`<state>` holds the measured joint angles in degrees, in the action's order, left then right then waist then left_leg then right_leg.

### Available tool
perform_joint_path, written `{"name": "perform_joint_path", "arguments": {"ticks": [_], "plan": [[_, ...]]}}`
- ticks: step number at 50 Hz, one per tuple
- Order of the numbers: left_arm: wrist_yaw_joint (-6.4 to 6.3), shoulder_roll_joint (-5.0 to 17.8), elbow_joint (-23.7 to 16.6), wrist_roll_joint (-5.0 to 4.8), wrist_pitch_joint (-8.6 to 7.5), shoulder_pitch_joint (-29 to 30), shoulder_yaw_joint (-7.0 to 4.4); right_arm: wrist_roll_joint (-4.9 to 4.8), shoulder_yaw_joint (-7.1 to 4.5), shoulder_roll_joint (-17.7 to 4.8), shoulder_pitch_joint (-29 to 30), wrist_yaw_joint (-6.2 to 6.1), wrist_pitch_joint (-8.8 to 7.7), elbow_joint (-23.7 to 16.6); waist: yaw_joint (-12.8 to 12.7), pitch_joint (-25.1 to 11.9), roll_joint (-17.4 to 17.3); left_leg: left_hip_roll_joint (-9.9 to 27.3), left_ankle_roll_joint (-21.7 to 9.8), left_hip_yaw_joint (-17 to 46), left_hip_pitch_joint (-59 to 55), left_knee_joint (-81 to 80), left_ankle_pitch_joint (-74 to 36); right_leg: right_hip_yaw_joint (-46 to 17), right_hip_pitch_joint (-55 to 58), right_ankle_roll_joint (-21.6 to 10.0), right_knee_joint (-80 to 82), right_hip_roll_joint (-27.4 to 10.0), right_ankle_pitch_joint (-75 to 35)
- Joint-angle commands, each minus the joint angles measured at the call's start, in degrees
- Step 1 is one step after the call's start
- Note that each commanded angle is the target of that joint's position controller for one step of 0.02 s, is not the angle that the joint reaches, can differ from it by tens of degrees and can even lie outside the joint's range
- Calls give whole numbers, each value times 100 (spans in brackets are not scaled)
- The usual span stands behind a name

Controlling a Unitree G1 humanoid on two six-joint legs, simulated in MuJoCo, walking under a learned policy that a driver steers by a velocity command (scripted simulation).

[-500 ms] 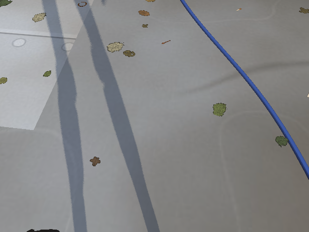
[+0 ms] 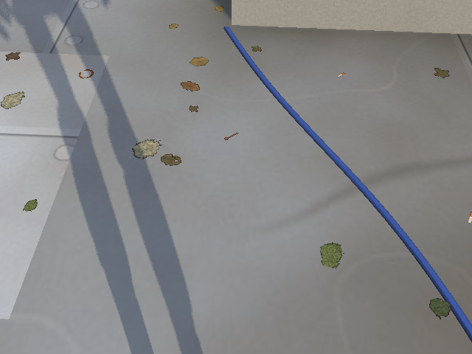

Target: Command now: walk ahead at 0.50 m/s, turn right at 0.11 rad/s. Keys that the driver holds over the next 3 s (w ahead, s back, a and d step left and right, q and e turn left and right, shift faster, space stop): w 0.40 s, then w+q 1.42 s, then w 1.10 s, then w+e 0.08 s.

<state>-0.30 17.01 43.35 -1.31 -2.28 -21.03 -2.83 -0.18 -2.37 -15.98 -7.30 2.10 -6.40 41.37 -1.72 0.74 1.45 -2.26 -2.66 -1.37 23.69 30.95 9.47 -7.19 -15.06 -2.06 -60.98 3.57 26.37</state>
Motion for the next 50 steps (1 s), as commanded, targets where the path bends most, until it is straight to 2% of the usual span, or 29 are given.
{"name": "perform_joint_path", "arguments": {"ticks": [1, 2, 3, 5, 7, 11, 15, 17, 19, 20, 21, 22, 23, 24, 25, 26, 27, 28, 30, 33, 37, 41, 43, 45, 47, 48, 49, 50], "plan": [[6, 714, -712, 55, -209, 662, -154, 34, -193, -689, -838, -39, 61, -50, 503, -191, -396, 1790, -1041, 2661, -2376, -1673, 688, 84, -2734, 37, -789, -683, -564], [14, 649, -696, 86, -202, 603, -172, 85, -148, -591, -730, -49, 42, -60, 335, -150, -541, 1618, -990, 2342, -2031, -1787, 211, 96, -2440, 47, -522, -850, -804], [26, 551, -649, 74, -180, 481, -158, 84, -134, -554, -687, -46, 33, -50, 249, -161, -666, 1495, -997, 2121, -1840, -1897, -110, 149, -2226, 85, -352, -892, -901], [29, 379, -614, 82, -136, 420, -122, 19, -150, -627, -744, -59, 4, 26, 183, -158, -703, 1441, -1089, 1746, -1646, -2057, -641, 280, -2158, 174, -1, -946, -989], [17, 287, -732, 121, -134, 772, -81, -7, -197, -801, -832, -96, 9, 112, 240, -32, -582, 1455, -1144, 1477, -1615, -2217, -1042, 357, -2369, 276, 584, -1004, -1398], [75, 131, -856, 108, -205, 1484, -15, -57, -209, -907, -1080, -148, 84, 283, 481, 75, -528, 1215, -924, 854, -1667, -2274, -1337, 512, -2167, 312, 1982, -910, -2676], [182, 128, -1037, 39, -269, 2158, -3, -99, -214, -980, -1508, -163, 169, 517, 721, 237, -515, 1359, -861, 787, -1972, -2150, -1243, 626, -1966, 256, 2766, -728, -3079], [246, 181, -1133, 24, -296, 2350, -19, -111, -231, -1018, -1604, -182, 238, 608, 704, 305, -547, 1541, -805, 862, -2346, -1975, -1406, 605, -2043, 136, 3002, -679, -2788], [287, 288, -1139, 34, -318, 2253, -57, -119, -267, -1103, -1579, -216, 301, 658, 551, 234, -611, 1662, -704, 886, -2641, -1681, -1922, 642, -1800, -21, 3189, -601, -2376], [283, 395, -1067, 53, -325, 1960, -110, -121, -285, -1164, -1493, -233, 326, 652, 350, 54, -664, 1619, -634, 809, -2687, -1329, -2696, 753, -1325, -124, 3286, -472, -2222], [247, 572, -882, 85, -331, 1309, -218, -131, -266, -1132, -1429, -242, 351, 646, -22, -345, -598, 1400, -514, 667, -2480, -559, -3435, 873, -283, -279, 3483, -335, -2325], [184, 877, -661, 135, -325, 341, -346, -65, -176, -938, -1380, -247, 344, 557, -459, -1076, -436, 1118, -335, 510, -1685, 678, -2969, 501, 1337, -535, 3268, -752, -2519], [121, 1466, -585, 251, -291, -390, -476, 33, 12, -343, -1844, -225, 252, 371, -451, -2038, 764, 320, 54, 157, 458, 2893, -426, -1640, 3666, -1223, 3214, -2295, -2313], [131, 1178, -504, 170, -248, -557, -411, -75, 36, -371, -2016, -193, 148, 462, -474, -2563, 1431, -38, 136, 767, 1479, 3985, 2379, -3352, 4017, -1661, 4022, -2837, -1379], [116, 826, -503, 131, -240, -238, -296, -228, -136, -935, -1539, -170, 106, 393, -517, -1573, 805, 305, 104, 957, 1973, 4376, 2121, -2660, 3260, -1370, 4219, -2617, -879], [102, 650, -517, 120, -240, 130, -234, -257, -153, -951, -1118, -163, 100, 278, -380, -927, 549, 585, 86, 778, 1988, 4218, 1594, -1828, 2436, -1154, 4381, -2373, -960], [122, 488, -488, 141, -262, 476, -179, -196, -159, -859, -926, -179, 135, 252, -194, -474, 303, 760, 124, 701, 1803, 3908, 1208, -1280, 1672, -1032, 4639, -2120, -1259], [140, 333, -476, 169, -320, 721, -139, -143, -200, -805, -976, -202, 213, 287, -1, -253, 403, 916, 153, 741, 1520, 3643, 900, -823, 1166, -932, 4861, -1917, -1576], [156, 299, -381, 198, -420, 919, -161, -154, -175, -528, -1250, -213, 369, 393, 217, -136, 450, 979, 240, 731, 1078, 3534, 578, -259, 603, -927, 5204, -1802, -2067], [118, 431, -183, 239, -495, 909, -223, -131, -193, -429, -997, -243, 469, 267, 268, 77, 247, 989, 340, 857, 1433, 3124, -36, 405, 540, -946, 5394, -1793, -2772], [27, 574, -8, 224, -451, 816, -257, -105, -160, -317, -421, -125, 403, 87, 101, 211, 149, 906, 315, 630, 1451, 1770, -1233, 1193, 780, -775, 5452, -1609, -3128], [-29, 769, 228, 143, -334, 403, -317, -94, -84, -188, 395, 19, 387, -268, -236, 469, -8, 843, 170, 247, 1597, 869, -1381, 1515, 1401, -722, 5383, -1824, -3270], [-35, 833, 332, 85, -234, 257, -348, -100, -84, -213, 642, 86, 391, -453, -290, 523, 8, 787, 55, 104, 1771, 635, -1029, 1609, 1898, -675, 5159, -1961, -3617], [-58, 938, 361, 41, -136, 300, -380, -102, -128, -299, 650, 146, 402, -591, -164, 414, 124, 590, -121, -147, 1528, 500, -494, 1762, 2199, -565, 4706, -2025, -4805], [-114, 1107, 325, 13, -45, 412, -425, -103, -258, -528, 168, 158, 441, -580, 192, -30, 369, 172, -358, -499, 661, 557, 114, 1905, 2293, -428, 3722, -1992, -6714], [-138, 1145, 303, 0, 1, 504, -427, -119, -395, -755, -533, 128, 453, -433, 608, -410, 346, -64, -533, -571, -296, 353, 83, 2011, 2045, -309, 2737, -1863, -7028], [-164, 1069, 254, 13, -12, 544, -380, -124, -596, -1126, -1502, 33, 484, -193, 1103, -901, 97, -74, -783, -205, -1928, -12, -228, 2073, 1091, -82, 1310, -1623, -6154], [-104, 366, -29, 231, -126, 139, -161, -148, -751, -1803, -1799, -83, 508, -121, 753, -1361, -1303, 1385, -1632, 2468, -4021, -160, 86, 1982, -1439, 296, -840, -778, -1761]]}}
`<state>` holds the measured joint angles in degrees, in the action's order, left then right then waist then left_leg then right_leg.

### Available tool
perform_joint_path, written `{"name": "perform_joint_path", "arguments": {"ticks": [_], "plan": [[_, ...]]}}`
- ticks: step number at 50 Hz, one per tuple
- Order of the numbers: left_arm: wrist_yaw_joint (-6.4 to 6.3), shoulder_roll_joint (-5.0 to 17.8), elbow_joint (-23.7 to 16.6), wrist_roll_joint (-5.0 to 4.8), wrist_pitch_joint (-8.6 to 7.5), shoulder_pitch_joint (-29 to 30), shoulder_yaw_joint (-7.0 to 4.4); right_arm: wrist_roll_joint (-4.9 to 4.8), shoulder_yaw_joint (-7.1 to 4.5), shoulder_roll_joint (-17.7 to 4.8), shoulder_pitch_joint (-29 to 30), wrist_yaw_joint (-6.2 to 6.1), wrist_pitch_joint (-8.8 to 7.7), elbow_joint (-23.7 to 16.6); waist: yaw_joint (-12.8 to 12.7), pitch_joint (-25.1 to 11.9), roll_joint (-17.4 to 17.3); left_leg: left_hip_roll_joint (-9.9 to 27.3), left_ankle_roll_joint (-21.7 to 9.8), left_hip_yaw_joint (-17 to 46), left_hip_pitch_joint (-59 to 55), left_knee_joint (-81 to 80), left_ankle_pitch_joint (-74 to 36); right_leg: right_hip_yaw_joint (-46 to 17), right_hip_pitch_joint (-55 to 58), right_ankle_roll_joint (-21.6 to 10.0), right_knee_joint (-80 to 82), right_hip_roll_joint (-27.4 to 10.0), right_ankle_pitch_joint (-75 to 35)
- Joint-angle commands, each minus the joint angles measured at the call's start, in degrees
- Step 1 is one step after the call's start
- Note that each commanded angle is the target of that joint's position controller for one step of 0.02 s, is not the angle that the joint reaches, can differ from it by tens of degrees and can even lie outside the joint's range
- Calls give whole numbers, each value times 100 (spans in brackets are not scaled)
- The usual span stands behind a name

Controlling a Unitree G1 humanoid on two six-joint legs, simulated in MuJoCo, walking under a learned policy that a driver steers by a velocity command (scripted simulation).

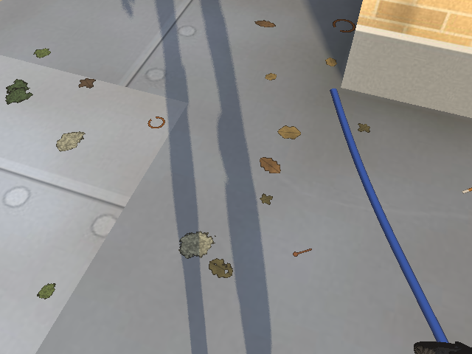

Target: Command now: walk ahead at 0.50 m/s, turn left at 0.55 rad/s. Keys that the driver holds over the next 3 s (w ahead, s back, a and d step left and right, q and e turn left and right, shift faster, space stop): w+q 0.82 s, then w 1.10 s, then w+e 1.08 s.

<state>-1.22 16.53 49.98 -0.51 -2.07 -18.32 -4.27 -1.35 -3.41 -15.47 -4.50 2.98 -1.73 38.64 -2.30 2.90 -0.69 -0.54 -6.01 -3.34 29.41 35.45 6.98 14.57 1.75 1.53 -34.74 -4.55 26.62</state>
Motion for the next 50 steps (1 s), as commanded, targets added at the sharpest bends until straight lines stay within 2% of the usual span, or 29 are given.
{"name": "perform_joint_path", "arguments": {"ticks": [1, 2, 3, 4, 5, 6, 9, 12, 14, 16, 19, 21, 22, 23, 24, 25, 26, 27, 28, 30, 32, 35, 40, 44, 46, 47, 48, 49, 50], "plan": [[79, 354, -799, 87, -396, -29, 81, 4, -555, -1753, -2049, -140, -54, -58, 766, -2472, -1016, 2023, -2008, 5203, -5378, -1584, 937, -1610, -4246, -11, -4529, 788, 844], [161, 767, -962, -151, -544, 652, -33, 52, -426, -1317, -1946, -111, -122, -28, 990, -1933, -517, 1858, -1630, 4471, -5085, -1813, 842, -2049, -4818, -142, -4597, 420, 418], [172, 730, -1048, -185, -626, 858, -6, 38, -376, -1138, -1670, -113, -168, -32, 811, -1263, -303, 1618, -1393, 3640, -4269, -1822, 473, -1975, -4831, -248, -4145, 176, -100], [126, 697, -979, -50, -644, 863, -19, 22, -327, -975, -1270, -122, -178, -85, 533, -847, 42, 1354, -1191, 3032, -3420, -1857, -76, -1933, -4524, -228, -3605, -43, -446], [101, 772, -931, 51, -594, 785, -73, 63, -259, -784, -987, -146, -179, -183, 324, -652, -29, 1169, -1101, 2623, -2792, -1971, -614, -1933, -4112, -176, -3231, -181, -687], [110, 766, -925, 82, -517, 698, -90, 108, -240, -747, -870, -167, -178, -263, 191, -605, -153, 1062, -1096, 2497, -2389, -2100, -874, -1938, -3795, -109, -3062, -217, -833], [96, 531, -984, 144, -362, 758, -42, 77, -291, -926, -941, -263, -203, -250, 122, -495, -156, 867, -1112, 2030, -1747, -2257, -1437, -1760, -3597, 175, -2298, -133, -1263], [103, 345, -1178, 134, -351, 1457, 47, 38, -325, -1033, -1174, -358, -165, -162, 367, -328, -292, 579, -851, 1721, -1481, -2223, -1031, -1722, -3461, 299, -918, 79, -2369], [152, 302, -1273, 83, -383, 1854, 81, 22, -332, -1054, -1327, -389, -129, -109, 542, -294, -409, 499, -699, 1730, -1395, -2160, -538, -1706, -3157, 303, -141, 275, -2972], [200, 394, -1364, 18, -423, 2101, 63, -3, -343, -1080, -1514, -397, -103, -27, 640, -274, -463, 616, -643, 1986, -1500, -2046, -212, -1780, -2978, 271, 219, 379, -3151], [262, 635, -1397, -8, -495, 2063, -25, -19, -336, -1005, -1587, -426, -67, 20, 543, -282, -568, 834, -531, 2520, -1962, -1571, 74, -1989, -2816, 98, 597, 389, -2748], [260, 745, -1286, -10, -550, 1599, -101, 1, -335, -960, -1452, -433, -35, -17, 259, -357, -716, 820, -399, 2719, -2035, -1144, -76, -1899, -2258, -105, 789, 411, -2355], [227, 869, -1152, 37, -575, 1077, -181, 22, -272, -778, -1435, -423, -34, -52, 3, -648, -657, 555, -233, 2576, -1907, -580, -284, -1866, -1453, -266, 936, 343, -2316], [183, 1146, -1077, 136, -595, 297, -261, 92, -139, -428, -1493, -397, -47, -138, -311, -1386, -89, 189, -21, 2127, -1331, 925, 296, -2675, -81, -602, 886, -520, -1927], [194, 1624, -887, 198, -514, -233, -377, -70, -37, -106, -2268, -395, -96, -316, 8, -2077, 1864, -606, 374, 1340, 676, 2812, 2563, -5322, 1714, -1526, 1460, -1787, -499], [235, 1147, -929, 54, -493, -157, -277, -120, -118, -676, -2276, -414, -103, -186, -82, -1780, 1562, -164, 450, 1448, 1483, 3684, 2625, -6072, 1613, -1537, 1805, -1948, 845], [211, 788, -1001, 34, -461, 88, -178, -84, -217, -1017, -1690, -413, -75, -222, -231, -1079, 997, 39, 482, 1376, 1671, 3928, 2084, -5205, 975, -1296, 1883, -1712, 715], [199, 672, -1029, 85, -421, 367, -125, -18, -230, -1012, -1363, -425, -44, -277, -163, -704, 597, 236, 513, 1189, 1500, 3864, 1666, -4402, 329, -1143, 1911, -1479, -91], [189, 540, -984, 107, -395, 536, -81, 41, -243, -946, -1153, -406, -43, -342, -86, -400, 521, 390, 528, 1175, 1381, 3613, 1382, -3822, -183, -1111, 2014, -1257, -799], [160, 431, -904, 128, -421, 626, -43, -28, -239, -738, -1206, -341, 4, -370, 81, -292, 777, 610, 526, 1078, 970, 3298, 1114, -3033, -669, -1039, 2260, -990, -1479], [156, 507, -801, 81, -464, 572, -75, -37, -201, -547, -1116, -318, 61, -443, 100, -220, 720, 677, 565, 969, 1034, 3048, 978, -2578, -768, -1141, 2453, -995, -1909], [140, 720, -669, 84, -465, 493, -146, -1, -159, -449, -807, -294, 81, -589, 68, -155, 522, 737, 654, 936, 1329, 2409, 447, -2063, -605, -1252, 2592, -1095, -2568], [99, 906, -513, 51, -366, 371, -172, 0, -77, -307, -60, -123, -3, -750, -189, 26, 413, 641, 583, 502, 1008, 906, -766, -1063, -424, -1052, 2598, -936, -3079], [129, 1067, -274, -72, -251, -28, -204, -13, -41, -260, 448, -13, -27, -980, -280, 237, 373, 457, 352, 254, 773, 171, -398, -853, 18, -1008, 2469, -1152, -3540], [127, 1230, -209, -137, -195, -27, -239, 35, -115, -423, 315, -1, -31, -1004, -46, 82, 512, 174, 129, 48, 264, -51, 150, -720, 272, -952, 1984, -1231, -5108], [113, 1322, -185, -162, -166, 9, -256, 72, -201, -585, -43, -13, -20, -929, 230, -188, 606, -27, -6, -79, -329, -175, 328, -613, 324, -887, 1408, -1204, -6048], [92, 1299, -166, -171, -132, 85, -226, 75, -342, -810, -872, -47, -7, -684, 734, -645, 527, -244, -185, -186, -1532, -555, -37, -410, 50, -749, 426, -1042, -6473], [65, 1098, -199, -83, -153, 47, -131, 60, -501, -1147, -1788, -139, 35, -417, 1145, -1143, 322, -21, -356, 284, -3187, -495, -315, -331, -1039, -542, -893, -826, -5504], [146, 361, -479, 133, -253, -496, 138, 64, -602, -1850, -2083, -211, 25, -337, 724, -1884, -1214, 1662, -1297, 3162, -5413, -592, 156, -415, -3587, -151, -3255, 55, -948]]}}
Over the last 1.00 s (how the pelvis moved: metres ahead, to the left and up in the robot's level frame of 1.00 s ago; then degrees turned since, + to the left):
0.54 0.01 -0.01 16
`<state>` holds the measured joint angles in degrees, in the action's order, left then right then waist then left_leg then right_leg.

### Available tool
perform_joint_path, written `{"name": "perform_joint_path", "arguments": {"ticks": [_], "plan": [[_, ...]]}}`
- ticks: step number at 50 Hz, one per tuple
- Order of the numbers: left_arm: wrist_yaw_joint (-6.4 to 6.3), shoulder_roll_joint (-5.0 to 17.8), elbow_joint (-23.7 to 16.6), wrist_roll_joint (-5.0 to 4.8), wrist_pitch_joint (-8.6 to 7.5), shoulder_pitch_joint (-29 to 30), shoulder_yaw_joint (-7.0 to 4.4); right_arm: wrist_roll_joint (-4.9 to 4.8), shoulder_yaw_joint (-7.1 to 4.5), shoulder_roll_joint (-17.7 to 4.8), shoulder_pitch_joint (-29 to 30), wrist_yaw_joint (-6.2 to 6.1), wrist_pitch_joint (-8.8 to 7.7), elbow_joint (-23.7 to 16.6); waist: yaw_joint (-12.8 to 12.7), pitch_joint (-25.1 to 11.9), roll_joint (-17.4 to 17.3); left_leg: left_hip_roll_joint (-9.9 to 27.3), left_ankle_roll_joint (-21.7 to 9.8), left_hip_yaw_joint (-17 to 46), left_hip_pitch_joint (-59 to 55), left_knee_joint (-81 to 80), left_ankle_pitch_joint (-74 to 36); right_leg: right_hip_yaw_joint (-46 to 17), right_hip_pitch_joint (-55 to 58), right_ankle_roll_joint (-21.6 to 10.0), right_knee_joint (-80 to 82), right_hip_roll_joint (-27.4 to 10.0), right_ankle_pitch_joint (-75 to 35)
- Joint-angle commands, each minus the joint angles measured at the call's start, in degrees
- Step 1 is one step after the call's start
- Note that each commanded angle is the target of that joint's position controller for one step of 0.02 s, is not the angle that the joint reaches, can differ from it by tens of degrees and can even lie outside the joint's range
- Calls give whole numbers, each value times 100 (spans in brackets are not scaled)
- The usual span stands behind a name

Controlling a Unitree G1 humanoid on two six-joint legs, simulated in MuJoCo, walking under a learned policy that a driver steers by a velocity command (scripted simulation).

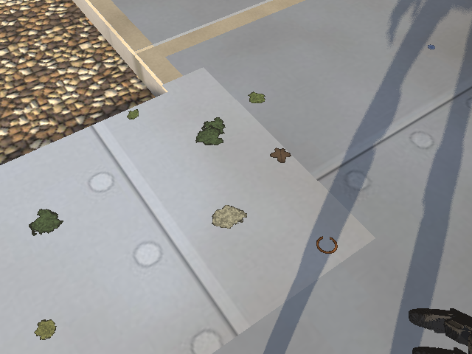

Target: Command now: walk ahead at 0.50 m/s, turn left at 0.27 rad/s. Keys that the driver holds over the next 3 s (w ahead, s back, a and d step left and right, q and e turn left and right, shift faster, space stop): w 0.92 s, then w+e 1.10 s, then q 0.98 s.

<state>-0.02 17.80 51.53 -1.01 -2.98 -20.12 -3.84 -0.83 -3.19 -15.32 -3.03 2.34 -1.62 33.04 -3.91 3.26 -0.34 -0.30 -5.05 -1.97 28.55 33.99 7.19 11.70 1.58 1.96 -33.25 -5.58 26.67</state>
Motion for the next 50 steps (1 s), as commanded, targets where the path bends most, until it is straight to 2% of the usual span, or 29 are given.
{"name": "perform_joint_path", "arguments": {"ticks": [1, 2, 3, 4, 5, 7, 9, 12, 15, 18, 20, 22, 23, 24, 25, 26, 27, 28, 29, 30, 31, 32, 33, 35, 38, 42, 46, 48, 50], "plan": [[85, 464, -504, 46, -324, -159, 79, 2, -488, -1480, -2366, -127, -45, 126, 1077, -2791, -938, 2244, -1767, 4706, -5455, -1336, 548, -1391, -4102, -206, -4334, 519, 800], [121, 844, -720, -198, -380, 532, -50, 49, -374, -1197, -2095, -80, -112, 205, 1147, -1916, -602, 1997, -1424, 3742, -4831, -1487, 330, -1549, -4558, -274, -4503, 242, 402], [104, 749, -829, -195, -414, 802, -12, 26, -327, -1067, -1723, -74, -151, 232, 941, -1258, -470, 1741, -1213, 2929, -3951, -1545, -133, -1469, -4553, -327, -4124, 0, -104], [66, 704, -776, -64, -406, 859, -20, 30, -264, -864, -1373, -71, -174, 246, 729, -871, -274, 1505, -1062, 2354, -3205, -1658, -605, -1432, -4337, -298, -3715, -186, -471], [59, 701, -715, -6, -347, 711, -45, 76, -204, -697, -1150, -69, -203, 219, 508, -710, -367, 1320, -985, 1973, -2643, -1846, -941, -1478, -3937, -267, -3451, -317, -750], [70, 516, -595, 15, -212, 428, -22, 90, -200, -666, -1021, -80, -278, 253, 296, -679, -401, 1228, -1038, 1711, -2142, -2209, -1076, -1457, -3534, -157, -3188, -353, -1053], [49, 396, -621, 60, -120, 564, 0, 79, -221, -771, -1067, -110, -350, 378, 250, -477, -304, 1207, -1069, 1408, -1887, -2445, -1236, -1427, -3656, -29, -2782, -356, -1396], [52, 295, -787, 105, -118, 1150, 41, 78, -226, -831, -1265, -192, -350, 570, 415, -224, -256, 1069, -939, 1021, -1950, -2581, -1197, -1422, -3969, 76, -1719, -317, -2361], [127, 171, -911, 66, -180, 1726, 105, 52, -239, -941, -1482, -237, -323, 749, 638, -61, -286, 959, -752, 728, -1963, -2628, -837, -1288, -3730, 40, -587, -105, -3247], [209, 207, -1050, 24, -214, 2159, 123, 5, -264, -1027, -1788, -243, -293, 987, 799, 83, -296, 1158, -718, 778, -2318, -2542, -603, -1276, -3698, -55, -40, 32, -3365], [270, 281, -1143, 24, -238, 2294, 111, -21, -284, -1055, -1884, -261, -245, 1119, 785, 131, -316, 1359, -652, 851, -2764, -2329, -777, -1339, -3828, -211, 222, 69, -3063], [313, 378, -1147, 36, -262, 2176, 81, -33, -310, -1104, -1874, -292, -188, 1208, 662, 54, -378, 1492, -540, 904, -3112, -2051, -1240, -1306, -3658, -378, 378, 138, -2623], [315, 454, -1098, 41, -272, 1962, 48, -30, -320, -1138, -1820, -305, -157, 1226, 535, -78, -449, 1472, -470, 877, -3213, -1787, -1859, -1196, -3323, -468, 418, 250, -2388], [293, 580, -959, 53, -279, 1464, -31, -22, -316, -1153, -1713, -317, -119, 1226, 238, -389, -465, 1305, -359, 728, -3193, -1182, -2808, -990, -2590, -599, 531, 452, -2325], [242, 843, -699, 72, -275, 596, -166, 19, -249, -1007, -1738, -333, -87, 1217, -136, -993, -345, 976, -187, 483, -2811, -69, -3053, -985, -1295, -781, 456, 453, -2473], [202, 1328, -569, 125, -256, -269, -279, 168, -102, -647, -2100, -345, -108, 1100, -248, -1930, 525, 497, 70, 218, -1410, 1880, -1284, -2402, 617, -1277, 184, -730, -2649], [247, 1460, -436, 87, -231, -529, -307, 74, 39, -124, -2713, -284, -229, 1117, 24, -2495, 1944, -471, 389, 524, 578, 3501, 2519, -5130, 2027, -2051, 1199, -1628, -977], [248, 918, -488, -12, -243, -400, -159, -59, -88, -771, -2164, -252, -324, 1135, -234, -2060, 1189, -152, 304, 1074, 1222, 4054, 2591, -5216, 1792, -1817, 1631, -1498, 4], [223, 745, -568, 11, -244, 61, -98, -161, -146, -971, -1565, -235, -376, 940, -179, -1262, 845, 150, 231, 873, 1524, 4005, 2030, -4415, 1033, -1583, 1732, -1356, -138], [213, 656, -642, 76, -240, 433, -62, -104, -130, -926, -1260, -264, -391, 884, -40, -824, 392, 423, 227, 714, 1359, 3762, 1533, -3833, 241, -1495, 1841, -1165, -750], [211, 530, -672, 132, -250, 667, -27, -20, -151, -868, -1183, -278, -378, 872, 127, -559, 354, 608, 251, 700, 1124, 3419, 1197, -3413, -367, -1485, 1974, -994, -1326], [206, 418, -680, 189, -273, 771, 13, 1, -157, -790, -1316, -275, -335, 907, 296, -551, 496, 735, 268, 738, 762, 3246, 985, -3121, -711, -1452, 2107, -844, -1707], [206, 387, -661, 176, -292, 793, 20, 0, -145, -683, -1441, -276, -288, 959, 377, -554, 557, 767, 307, 710, 585, 3088, 907, -2897, -876, -1479, 2246, -760, -1924], [181, 486, -580, 122, -334, 733, -2, 27, -116, -549, -1405, -290, -210, 961, 433, -432, 512, 822, 425, 615, 637, 2735, 746, -2529, -1090, -1574, 2454, -736, -2387], [99, 660, -459, 106, -307, 540, -52, 72, -80, -475, -855, -294, -201, 810, 319, -234, 352, 863, 591, 553, 1021, 1811, -84, -2121, -995, -1560, 2637, -673, -2803], [37, 742, -310, 40, -243, 248, -62, 42, -4, -307, -114, -209, -283, 671, 56, -86, 355, 648, 613, 313, 708, 397, -1178, -1580, -925, -1335, 2673, -430, -2852], [21, 801, -81, -3, -131, -151, -86, -19, 15, -339, 478, -89, -340, 482, -129, 88, 365, 498, 519, 280, 753, -252, -1174, -1625, -315, -1317, 2464, -706, -2838], [-5, 831, -6, -38, -60, -214, -114, -12, -13, -438, 587, -34, -383, 393, -42, 124, 390, 447, 398, 372, 688, -491, -786, -1821, -17, -1249, 2179, -879, -3102], [-36, 938, -17, -50, -7, -77, -157, 4, -93, -632, 158, -28, -426, 496, 269, -103, 501, 282, 273, 296, -1, -664, -390, -1936, 81, -1147, 1690, -899, -3852]]}}
Over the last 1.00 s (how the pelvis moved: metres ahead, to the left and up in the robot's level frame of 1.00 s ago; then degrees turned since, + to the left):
0.52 0.11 0.00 34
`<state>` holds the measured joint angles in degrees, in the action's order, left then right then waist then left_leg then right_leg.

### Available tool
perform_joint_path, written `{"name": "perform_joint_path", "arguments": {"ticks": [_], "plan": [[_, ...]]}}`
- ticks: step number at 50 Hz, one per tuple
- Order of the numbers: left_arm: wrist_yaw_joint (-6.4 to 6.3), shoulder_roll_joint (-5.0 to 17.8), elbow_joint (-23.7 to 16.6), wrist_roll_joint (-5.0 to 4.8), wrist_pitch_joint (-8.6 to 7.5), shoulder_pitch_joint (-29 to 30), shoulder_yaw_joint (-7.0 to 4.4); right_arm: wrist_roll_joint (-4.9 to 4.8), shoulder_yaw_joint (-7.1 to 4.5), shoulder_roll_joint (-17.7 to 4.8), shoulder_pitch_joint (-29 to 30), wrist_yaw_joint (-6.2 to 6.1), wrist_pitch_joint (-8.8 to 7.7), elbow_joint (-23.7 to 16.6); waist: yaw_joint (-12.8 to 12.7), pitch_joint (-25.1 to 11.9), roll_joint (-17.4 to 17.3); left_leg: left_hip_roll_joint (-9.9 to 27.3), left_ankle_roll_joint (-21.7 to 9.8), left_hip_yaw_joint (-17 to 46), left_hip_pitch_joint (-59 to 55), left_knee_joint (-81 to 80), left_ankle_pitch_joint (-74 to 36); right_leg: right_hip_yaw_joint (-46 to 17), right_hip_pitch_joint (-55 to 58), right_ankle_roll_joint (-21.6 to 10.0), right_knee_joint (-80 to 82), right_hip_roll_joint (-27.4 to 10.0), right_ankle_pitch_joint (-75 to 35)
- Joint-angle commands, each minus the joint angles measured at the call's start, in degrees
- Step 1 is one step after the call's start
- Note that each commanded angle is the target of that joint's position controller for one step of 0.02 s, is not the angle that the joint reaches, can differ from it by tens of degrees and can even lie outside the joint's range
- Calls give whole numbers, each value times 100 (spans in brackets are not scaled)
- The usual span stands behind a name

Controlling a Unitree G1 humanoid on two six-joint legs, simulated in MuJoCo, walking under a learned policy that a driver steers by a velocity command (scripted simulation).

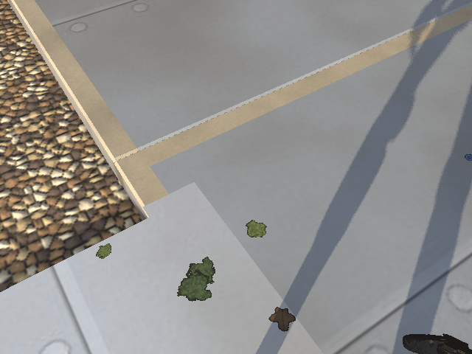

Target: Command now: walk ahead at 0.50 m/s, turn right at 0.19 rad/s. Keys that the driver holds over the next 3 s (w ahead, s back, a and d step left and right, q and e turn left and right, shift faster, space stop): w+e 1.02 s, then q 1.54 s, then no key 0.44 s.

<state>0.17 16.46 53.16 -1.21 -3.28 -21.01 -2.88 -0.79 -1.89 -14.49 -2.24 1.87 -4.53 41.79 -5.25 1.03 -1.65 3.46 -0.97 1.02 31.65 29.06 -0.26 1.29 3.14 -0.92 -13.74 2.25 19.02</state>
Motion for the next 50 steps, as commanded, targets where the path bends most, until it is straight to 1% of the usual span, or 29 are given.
{"name": "perform_joint_path", "arguments": {"ticks": [1, 2, 3, 4, 5, 6, 7, 8, 9, 12, 16, 19, 23, 26, 27, 28, 29, 30, 31, 32, 33, 34, 35, 36, 38, 40, 43, 46, 50], "plan": [[-61, 1054, -213, -27, 45, 148, -242, 21, -326, -890, -578, -11, -151, -184, 783, -267, 585, -233, -261, -140, -1279, -344, 318, -755, -243, -735, -970, -1462, -3768], [-60, 811, -292, 46, 40, 159, -147, 81, -462, -1206, -1542, -69, -152, 64, 1188, -1032, 423, 101, -485, 116, -2884, -82, 196, -559, -952, -548, -2211, -1127, -3396], [-35, 201, -461, 132, -37, -340, 33, 193, -600, -1780, -2254, -126, -118, 159, 1155, -2011, -747, 1580, -1135, 2108, -5194, -49, 542, -145, -2996, -153, -4386, -330, -1203], [-14, 187, -398, 10, -135, -522, 61, 130, -530, -1508, -2414, -109, -72, 229, 1158, -2535, -1537, 2140, -1581, 3884, -5586, -906, 1564, -652, -4056, -49, -5553, 36, 1483], [-2, 797, -455, -147, -176, -93, -112, 86, -403, -1104, -2045, -118, -71, 187, 1191, -1609, -899, 1932, -1300, 3264, -4863, -1119, 2150, -911, -4548, -101, -6016, -330, 1237], [-7, 838, -571, -173, -182, 304, -140, 74, -340, -903, -1654, -136, -78, 148, 1074, -968, -663, 1730, -1092, 2474, -4087, -1270, 2093, -749, -4632, -137, -5956, -610, 717], [-31, 766, -592, -123, -151, 465, -155, 87, -285, -727, -1277, -125, -99, 158, 898, -528, -421, 1503, -985, 1906, -3344, -1518, 1731, -687, -4445, -109, -5685, -795, 289], [-51, 700, -558, -79, -75, 420, -200, 112, -240, -550, -1017, -118, -145, 163, 718, -294, -510, 1299, -889, 1397, -2852, -1728, 1361, -735, -4178, -89, -5402, -958, -38], [-47, 569, -526, -81, 7, 276, -196, 148, -241, -522, -874, -112, -180, 194, 583, -206, -584, 1210, -856, 1060, -2501, -1905, 1104, -736, -3865, -55, -5315, -1024, -243], [-55, 329, -632, -60, 179, 362, -192, 176, -300, -638, -791, -141, -267, 329, 443, 4, -344, 1178, -939, 318, -2194, -2184, 322, -735, -3951, 41, -5065, -1073, -699], [26, 251, -853, -9, 161, 845, -183, 191, -349, -807, -921, -236, -232, 495, 536, 162, -166, 1051, -886, -469, -2429, -2268, -165, -654, -4201, 106, -3855, -1016, -1806], [146, 129, -1081, 13, 123, 1477, -113, 143, -390, -965, -1101, -290, -165, 585, 779, 334, -33, 1065, -828, -879, -2640, -2309, -271, -266, -4087, 49, -2967, -940, -2278], [276, 144, -1434, 9, 133, 2037, -87, 26, -457, -1105, -1461, -298, 4, 770, 944, 501, -3, 1324, -756, -1116, -3544, -1963, -820, -7, -4366, -154, -2388, -838, -1853], [334, 359, -1566, 5, 168, 1826, -195, -49, -524, -1314, -1342, -327, 138, 749, 648, 176, -250, 1372, -580, -1344, -3911, -1052, -3148, 424, -3686, -450, -2300, -416, -1020], [329, 515, -1501, -11, 187, 1394, -288, -69, -543, -1381, -1274, -341, 188, 725, 373, -101, -337, 1328, -514, -1408, -3888, -357, -3959, 573, -3096, -588, -2308, -185, -753], [289, 763, -1317, -31, 195, 596, -442, -98, -536, -1394, -1153, -349, 226, 695, -98, -509, -269, 1151, -363, -1537, -3545, 736, -4076, 634, -1977, -784, -1965, 68, -966], [177, 1204, -1066, -36, 244, -371, -656, -21, -473, -1255, -1182, -362, 196, 629, -520, -1018, 138, 911, -95, -1547, -2320, 2358, -2722, -62, -234, -1061, -1715, -146, -1118], [108, 1873, -1050, -95, 221, -277, -755, 241, -192, -324, -1716, -270, 47, 319, 197, -1356, 1749, -259, 303, -1209, 421, 4444, 2831, -3181, 1715, -2109, -1347, -1662, -542], [145, 1503, -1267, -15, 116, -433, -615, 30, -189, -621, -1272, -184, -216, 234, -118, -2226, 1114, -568, 243, 259, 1170, 5210, 3535, -4969, 2178, -2509, -376, -2188, 288], [163, 1142, -1231, 40, 25, -240, -511, -204, -275, -945, -624, -130, -363, 58, -248, -1442, 760, -247, 72, 413, 1665, 5123, 2985, -4189, 1726, -2145, -198, -2045, -100], [159, 970, -1263, 17, -31, 98, -462, -168, -250, -892, -533, -150, -434, 35, -6, -940, 400, 17, -24, 405, 1514, 4618, 2468, -3449, 921, -1917, -242, -1793, -598], [148, 758, -1341, 10, -43, 521, -398, -9, -281, -916, -554, -195, -437, 125, 253, -591, 189, 202, 9, 393, 1117, 4089, 2185, -2858, 92, -1748, -210, -1553, -1227], [118, 612, -1447, 75, -54, 767, -337, 63, -330, -988, -675, -202, -377, 168, 457, -484, 286, 322, 52, 435, 666, 3773, 1973, -2501, -474, -1683, -105, -1394, -1734], [95, 602, -1500, 99, -53, 843, -323, 87, -347, -978, -752, -193, -297, 172, 562, -431, 314, 339, 122, 423, 416, 3554, 1874, -2369, -795, -1669, 10, -1307, -1961], [29, 746, -1495, 58, -70, 767, -354, 151, -316, -800, -721, -198, -181, 135, 624, -319, 267, 296, 315, 282, 273, 2984, 1664, -2034, -1252, -1681, 119, -1207, -2425], [-54, 920, -1460, 42, -61, 597, -404, 172, -254, -647, -313, -210, -133, -8, 522, -150, 312, 181, 471, 196, 291, 2151, 1021, -1738, -1541, -1576, 172, -1031, -2461], [-111, 947, -1414, 12, -8, 389, -420, 133, -174, -496, 305, -156, -153, -176, 262, -38, 537, -107, 510, 142, -140, 788, -199, -1463, -1850, -1259, 101, -707, -1824], [-109, 941, -1299, -20, 27, 100, -429, 38, -187, -597, 669, -98, -192, -339, 104, -18, 642, -265, 465, 229, -410, 221, -557, -1759, -1725, -1125, -73, -819, -1357], [-156, 875, -1270, -9, 90, 62, -427, 18, -295, -902, 472, -38, -301, -340, 291, -78, 857, -285, 217, 386, -690, -149, 201, -2402, -1111, -985, -781, -1068, -1279]]}}
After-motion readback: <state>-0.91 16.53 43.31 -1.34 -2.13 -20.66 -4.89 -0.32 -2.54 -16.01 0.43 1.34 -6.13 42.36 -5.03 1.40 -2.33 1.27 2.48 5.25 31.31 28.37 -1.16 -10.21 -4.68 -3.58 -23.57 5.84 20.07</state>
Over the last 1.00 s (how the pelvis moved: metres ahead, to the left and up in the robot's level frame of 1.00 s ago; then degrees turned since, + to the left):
0.56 -0.02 0.02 1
